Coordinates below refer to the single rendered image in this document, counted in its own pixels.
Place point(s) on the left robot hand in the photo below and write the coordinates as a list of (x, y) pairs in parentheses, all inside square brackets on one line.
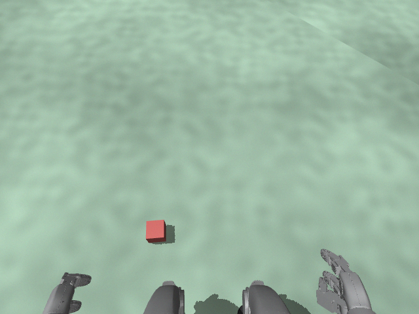
[(60, 300)]

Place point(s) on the right robot hand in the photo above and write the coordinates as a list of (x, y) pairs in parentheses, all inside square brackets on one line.
[(349, 291)]

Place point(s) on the cube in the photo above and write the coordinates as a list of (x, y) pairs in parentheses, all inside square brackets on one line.
[(155, 231)]

